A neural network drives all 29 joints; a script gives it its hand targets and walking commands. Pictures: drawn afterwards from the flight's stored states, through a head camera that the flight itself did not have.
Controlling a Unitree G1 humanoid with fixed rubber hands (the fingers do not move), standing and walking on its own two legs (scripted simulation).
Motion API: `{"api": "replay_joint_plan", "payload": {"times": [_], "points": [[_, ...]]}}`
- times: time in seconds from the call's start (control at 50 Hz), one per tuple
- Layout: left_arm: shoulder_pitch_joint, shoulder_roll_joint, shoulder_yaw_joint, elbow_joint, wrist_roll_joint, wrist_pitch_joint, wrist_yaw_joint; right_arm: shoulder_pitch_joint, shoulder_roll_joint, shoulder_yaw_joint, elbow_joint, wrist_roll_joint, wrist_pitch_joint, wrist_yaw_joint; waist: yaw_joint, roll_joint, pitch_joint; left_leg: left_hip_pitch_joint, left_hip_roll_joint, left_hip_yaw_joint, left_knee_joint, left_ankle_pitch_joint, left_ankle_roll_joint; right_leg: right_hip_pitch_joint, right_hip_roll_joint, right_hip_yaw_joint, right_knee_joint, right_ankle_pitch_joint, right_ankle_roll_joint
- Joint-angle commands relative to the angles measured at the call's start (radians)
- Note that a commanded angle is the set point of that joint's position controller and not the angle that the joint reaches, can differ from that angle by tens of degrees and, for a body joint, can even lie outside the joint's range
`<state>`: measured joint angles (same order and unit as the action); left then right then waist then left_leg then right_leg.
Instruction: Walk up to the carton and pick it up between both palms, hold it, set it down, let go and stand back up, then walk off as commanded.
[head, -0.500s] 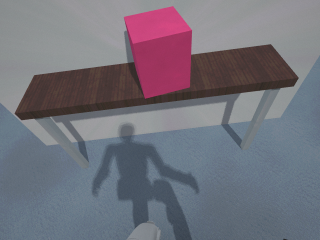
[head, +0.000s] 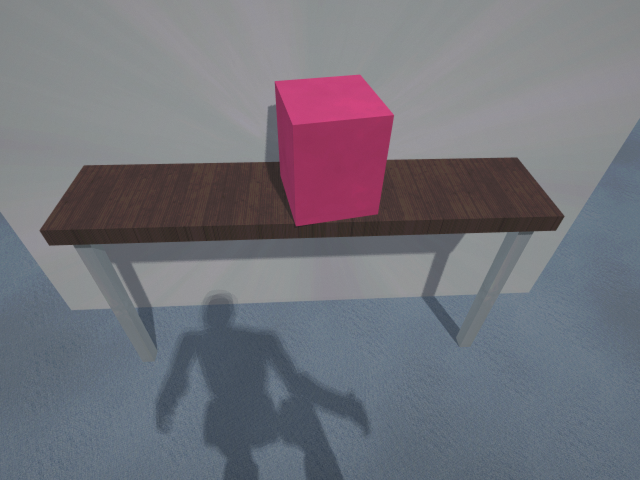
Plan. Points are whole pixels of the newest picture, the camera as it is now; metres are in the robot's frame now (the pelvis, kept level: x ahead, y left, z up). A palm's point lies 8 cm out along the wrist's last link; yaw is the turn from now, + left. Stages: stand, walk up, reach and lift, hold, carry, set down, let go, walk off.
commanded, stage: walk off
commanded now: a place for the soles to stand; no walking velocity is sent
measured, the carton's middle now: (328, 150) +0.82 -0.01 +0.01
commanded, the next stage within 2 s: stand in 0.18 s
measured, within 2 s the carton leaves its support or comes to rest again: neither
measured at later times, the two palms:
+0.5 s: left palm out of the picture +0.08 +0.31 -0.10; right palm out of the picture +0.10 -0.27 -0.10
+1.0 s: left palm out of the picture +0.04 +0.30 -0.10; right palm out of the picture +0.04 -0.27 -0.10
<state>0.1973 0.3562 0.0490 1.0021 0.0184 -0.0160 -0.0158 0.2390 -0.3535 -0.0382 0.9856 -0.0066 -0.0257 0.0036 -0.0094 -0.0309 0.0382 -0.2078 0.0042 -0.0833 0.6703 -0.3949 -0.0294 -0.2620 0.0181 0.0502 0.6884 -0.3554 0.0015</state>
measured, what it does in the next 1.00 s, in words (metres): stands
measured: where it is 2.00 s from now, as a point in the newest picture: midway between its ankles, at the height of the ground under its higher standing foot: outside the picture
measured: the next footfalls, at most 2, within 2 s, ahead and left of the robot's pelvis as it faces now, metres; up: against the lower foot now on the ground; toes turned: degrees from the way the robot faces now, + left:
none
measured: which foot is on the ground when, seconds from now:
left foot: down 0.00-1.00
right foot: down 0.00-1.00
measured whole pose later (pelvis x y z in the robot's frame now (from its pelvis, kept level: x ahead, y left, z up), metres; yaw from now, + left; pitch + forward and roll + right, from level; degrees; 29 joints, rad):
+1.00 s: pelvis -0.02 +0.02 +0.03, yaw +0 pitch -4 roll +0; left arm 0.10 0.32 0.02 1.18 0.01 -0.01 -0.01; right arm 0.12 -0.33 -0.01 1.15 -0.01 -0.02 0.01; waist 0.01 -0.01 0.06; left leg -0.10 -0.01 -0.07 0.36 -0.19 -0.02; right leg -0.15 -0.01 0.07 0.36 -0.15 0.03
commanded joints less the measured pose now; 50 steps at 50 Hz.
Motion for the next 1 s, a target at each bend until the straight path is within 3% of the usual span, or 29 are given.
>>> {"api": "replay_joint_plan", "payload": {"times": [0.0,0.04,0.06,0.12,0.18,0.2,0.24,0.28,0.34,0.36,0.38,0.42,0.46,0.48,0.5,0.58,0.6,0.62,0.66,0.68,0.7,0.74,0.8,0.84,0.88,0.92,0.94,0.96,0.98], "points": [[-0.035,0.238,0.052,-0.086,-0.005,-0.031,0.016,-0.107,-0.256,-0.056,-0.094,0.002,-0.029,-0.016,0.030,0.073,0.057,-0.138,0.088,-0.132,-0.183,0.124,0.129,0.031,-0.051,0.074,-0.139,0.084,-0.073],[-0.037,0.234,0.046,-0.088,-0.006,-0.034,0.016,-0.126,-0.217,-0.044,-0.104,0.012,-0.031,-0.017,0.012,0.072,0.009,-0.089,0.060,-0.083,-0.138,0.198,0.108,0.051,-0.095,0.144,-0.190,0.234,-0.089],[-0.035,0.238,0.049,-0.093,-0.009,-0.037,0.016,-0.107,-0.213,-0.042,-0.108,0.009,-0.035,-0.018,0.010,0.124,0.000,-0.070,0.045,-0.062,-0.129,0.250,0.104,0.048,-0.107,0.146,-0.157,0.315,-0.106],[-0.044,0.236,0.042,-0.085,-0.009,-0.033,0.018,-0.107,-0.219,-0.044,-0.094,0.015,-0.032,-0.022,0.007,0.011,-0.017,-0.028,0.048,-0.045,-0.085,0.305,0.099,0.037,-0.106,0.128,-0.174,0.388,-0.095],[-0.098,0.198,0.025,-0.068,-0.013,-0.038,0.028,-0.091,-0.207,-0.031,-0.059,0.020,-0.018,-0.023,-0.013,-0.025,-0.101,0.052,0.074,-0.046,-0.114,0.444,0.086,0.060,-0.132,0.154,-0.184,0.501,-0.079],[-0.135,0.213,0.031,-0.068,-0.022,-0.034,0.029,-0.091,-0.206,-0.026,-0.046,0.015,-0.016,-0.026,-0.007,0.042,-0.109,0.079,0.076,-0.073,-0.140,0.476,0.077,0.073,-0.124,0.138,-0.173,0.484,-0.072],[-0.113,0.212,0.022,-0.037,-0.020,-0.029,0.030,-0.153,-0.241,-0.034,-0.044,0.016,-0.019,-0.016,0.009,0.052,-0.124,0.095,0.093,-0.060,-0.151,0.493,0.083,0.082,-0.103,0.092,-0.195,0.493,-0.048],[-0.116,0.238,0.029,-0.009,-0.017,-0.032,0.032,-0.177,-0.218,-0.031,-0.032,0.022,-0.009,-0.024,0.008,-0.034,-0.136,0.103,0.078,-0.036,-0.143,0.515,0.061,0.117,-0.113,0.080,-0.205,0.552,-0.044],[-0.112,0.231,0.035,0.022,-0.023,-0.017,0.029,-0.163,-0.247,-0.021,0.005,0.010,-0.005,-0.024,0.018,0.016,-0.148,0.127,0.088,-0.037,-0.203,0.487,0.058,0.148,-0.104,0.075,-0.233,0.471,-0.035],[-0.162,0.223,0.027,0.017,-0.020,-0.015,0.036,-0.178,-0.221,-0.019,0.001,0.019,-0.004,-0.019,-0.001,0.028,-0.088,0.102,0.095,-0.044,-0.240,0.455,0.056,0.110,-0.104,0.084,-0.257,0.438,-0.027],[-0.152,0.191,0.017,0.027,-0.021,-0.017,0.031,-0.216,-0.240,-0.014,0.012,0.013,-0.009,-0.017,0.029,0.002,-0.073,0.060,0.100,-0.070,-0.271,0.425,0.065,0.159,-0.096,0.050,-0.277,0.378,-0.022],[-0.163,0.177,0.014,0.055,-0.025,-0.014,0.032,-0.218,-0.253,-0.017,0.019,0.009,-0.011,-0.020,0.012,0.026,-0.076,0.070,0.114,-0.062,-0.299,0.394,0.072,0.166,-0.103,0.075,-0.297,0.379,-0.012],[-0.160,0.197,0.024,0.058,-0.020,-0.019,0.031,-0.224,-0.214,-0.009,0.028,0.012,-0.016,-0.015,0.031,0.068,-0.088,0.073,0.096,-0.051,-0.311,0.391,0.063,0.195,-0.110,0.081,-0.310,0.397,-0.017],[-0.175,0.190,0.014,0.055,-0.025,-0.020,0.030,-0.222,-0.186,0.000,0.034,0.019,-0.012,-0.010,0.026,-0.009,-0.081,0.090,0.088,-0.050,-0.336,0.382,0.053,0.182,-0.122,0.074,-0.308,0.395,-0.022],[-0.192,0.165,0.010,0.070,-0.018,-0.020,0.029,-0.228,-0.214,-0.004,0.044,0.008,-0.010,-0.013,0.025,-0.009,-0.079,0.092,0.100,-0.040,-0.321,0.392,0.060,0.189,-0.123,0.082,-0.337,0.392,-0.021],[-0.203,0.159,0.007,0.072,-0.016,-0.018,0.026,-0.239,-0.216,-0.011,0.047,0.010,-0.020,-0.018,0.023,0.089,-0.070,0.080,0.092,-0.048,-0.362,0.345,0.045,0.192,-0.128,0.079,-0.364,0.353,-0.016],[-0.184,0.203,0.015,0.090,-0.013,-0.020,0.027,-0.213,-0.188,-0.005,0.053,0.009,-0.017,-0.015,0.004,0.054,-0.076,0.056,0.108,-0.063,-0.383,0.297,0.051,0.213,-0.126,0.070,-0.365,0.319,-0.015],[-0.168,0.190,0.012,0.101,-0.016,-0.022,0.026,-0.209,-0.201,0.001,0.063,0.004,-0.016,-0.013,0.030,0.019,-0.023,0.043,0.101,-0.074,-0.400,0.228,0.050,0.191,-0.111,0.057,-0.379,0.259,-0.010],[-0.222,0.195,0.015,0.082,-0.010,-0.018,0.024,-0.238,-0.206,-0.009,0.066,0.005,-0.015,-0.021,0.028,-0.031,-0.004,0.042,0.101,-0.063,-0.393,0.222,0.054,0.162,-0.116,0.066,-0.401,0.213,-0.007],[-0.215,0.172,0.012,0.084,-0.010,-0.018,0.025,-0.241,-0.215,-0.014,0.067,0.006,-0.023,-0.015,0.013,0.043,-0.035,0.065,0.100,-0.064,-0.406,0.208,0.054,0.140,-0.119,0.078,-0.394,0.205,-0.013],[-0.202,0.169,0.004,0.083,-0.014,-0.023,0.016,-0.229,-0.206,-0.005,0.064,-0.003,-0.021,-0.011,0.035,0.052,-0.032,0.028,0.090,-0.057,-0.416,0.172,0.045,0.165,-0.114,0.071,-0.394,0.201,-0.010],[-0.187,0.171,0.004,0.088,-0.012,-0.017,0.017,-0.237,-0.216,-0.012,0.067,-0.004,-0.020,-0.004,0.027,0.089,-0.032,0.005,0.104,-0.072,-0.430,0.101,0.047,0.179,-0.118,0.071,-0.397,0.190,-0.014],[-0.184,0.177,0.007,0.084,-0.009,-0.027,0.018,-0.218,-0.202,-0.015,0.084,0.007,-0.016,-0.007,0.044,0.009,-0.048,0.037,0.102,-0.071,-0.428,0.168,0.058,0.162,-0.122,0.074,-0.386,0.228,-0.019],[-0.191,0.203,0.019,0.102,-0.003,-0.023,0.020,-0.198,-0.201,-0.023,0.076,-0.001,-0.023,-0.004,0.004,0.065,-0.021,0.030,0.094,-0.064,-0.420,0.128,0.042,0.131,-0.117,0.075,-0.411,0.177,-0.014],[-0.153,0.176,0.003,0.109,-0.009,-0.019,0.022,-0.189,-0.225,-0.021,0.096,-0.010,-0.011,0.002,0.017,0.077,-0.026,0.021,0.097,-0.065,-0.437,0.098,0.050,0.143,-0.110,0.064,-0.408,0.153,-0.009],[-0.159,0.186,0.005,0.117,-0.005,-0.018,0.023,-0.192,-0.187,-0.017,0.084,-0.001,-0.017,0.001,0.008,0.022,0.006,0.022,0.101,-0.068,-0.421,0.140,0.049,0.104,-0.113,0.071,-0.401,0.159,-0.016],[-0.143,0.204,0.010,0.112,-0.011,-0.016,0.021,-0.185,-0.217,-0.015,0.091,-0.006,-0.013,-0.006,0.025,0.039,-0.005,0.015,0.100,-0.077,-0.422,0.108,0.055,0.121,-0.110,0.073,-0.416,0.160,-0.013],[-0.180,0.181,-0.002,0.107,-0.007,-0.013,0.020,-0.183,-0.221,-0.013,0.094,0.002,-0.011,-0.008,0.005,0.063,0.020,0.009,0.103,-0.081,-0.419,0.131,0.057,0.103,-0.122,0.080,-0.404,0.144,-0.020],[-0.171,0.171,0.000,0.097,-0.015,-0.021,0.019,-0.204,-0.232,-0.025,0.096,-0.001,-0.009,-0.005,0.027,0.028,-0.015,0.019,0.095,-0.063,-0.418,0.145,0.055,0.125,-0.124,0.087,-0.403,0.175,-0.024]]}}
